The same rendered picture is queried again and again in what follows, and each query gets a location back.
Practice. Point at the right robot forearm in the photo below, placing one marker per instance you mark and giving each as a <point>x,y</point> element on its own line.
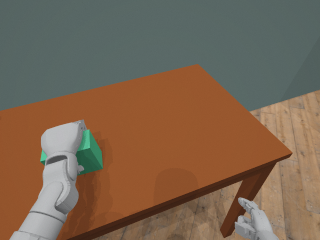
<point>265,235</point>

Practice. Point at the left robot forearm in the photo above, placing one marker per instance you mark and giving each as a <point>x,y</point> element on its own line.
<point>56,199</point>

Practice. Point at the robot left hand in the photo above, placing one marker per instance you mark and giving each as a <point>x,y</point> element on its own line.
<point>64,138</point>

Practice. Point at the robot right hand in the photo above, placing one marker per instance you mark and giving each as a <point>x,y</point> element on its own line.
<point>258,221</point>

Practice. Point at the sponge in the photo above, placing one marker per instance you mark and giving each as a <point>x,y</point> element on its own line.
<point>89,155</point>

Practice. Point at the table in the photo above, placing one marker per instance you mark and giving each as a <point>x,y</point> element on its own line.
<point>166,139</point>

